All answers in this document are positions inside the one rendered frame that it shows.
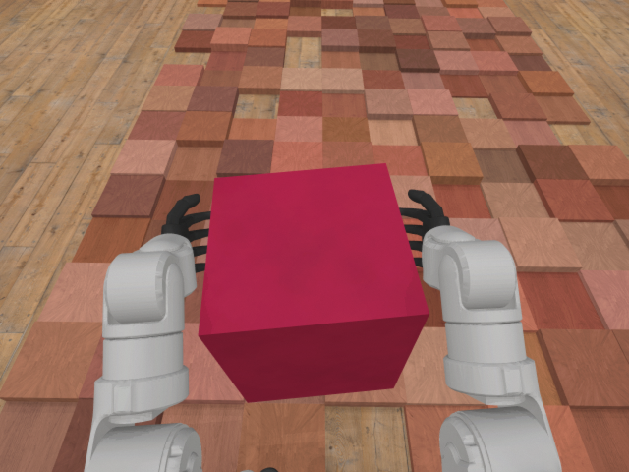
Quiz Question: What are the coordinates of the left robot upper arm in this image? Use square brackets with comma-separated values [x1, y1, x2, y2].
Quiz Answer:
[86, 423, 202, 472]

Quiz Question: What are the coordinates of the right robot upper arm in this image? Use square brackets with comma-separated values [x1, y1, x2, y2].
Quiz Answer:
[439, 406, 561, 472]

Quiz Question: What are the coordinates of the right robot forearm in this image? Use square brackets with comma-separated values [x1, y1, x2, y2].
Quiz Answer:
[422, 225, 562, 472]

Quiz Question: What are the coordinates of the left robot forearm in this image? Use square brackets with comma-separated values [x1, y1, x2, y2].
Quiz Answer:
[84, 233, 197, 472]

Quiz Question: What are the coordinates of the carton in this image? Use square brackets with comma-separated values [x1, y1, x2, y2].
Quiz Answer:
[199, 163, 429, 403]

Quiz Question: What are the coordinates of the right robot hand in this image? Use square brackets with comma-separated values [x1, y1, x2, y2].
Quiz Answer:
[399, 189, 450, 267]

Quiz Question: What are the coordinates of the left robot hand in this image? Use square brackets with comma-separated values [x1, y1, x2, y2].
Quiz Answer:
[161, 194, 211, 273]

